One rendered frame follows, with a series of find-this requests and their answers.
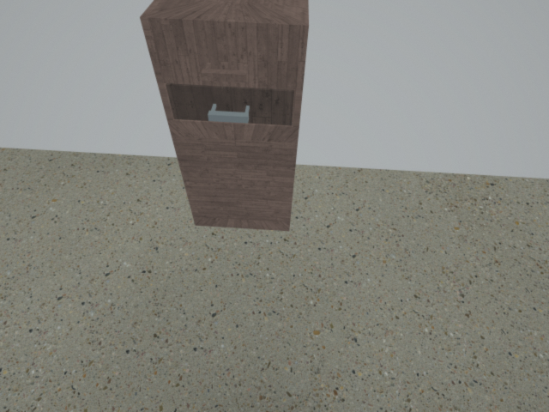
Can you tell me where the handle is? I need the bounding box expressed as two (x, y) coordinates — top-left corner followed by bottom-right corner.
(208, 104), (250, 124)
(202, 69), (247, 82)

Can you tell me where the cabinet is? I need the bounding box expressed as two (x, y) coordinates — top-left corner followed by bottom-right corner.
(140, 0), (309, 231)

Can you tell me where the drawer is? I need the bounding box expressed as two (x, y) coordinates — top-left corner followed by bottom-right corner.
(166, 83), (294, 125)

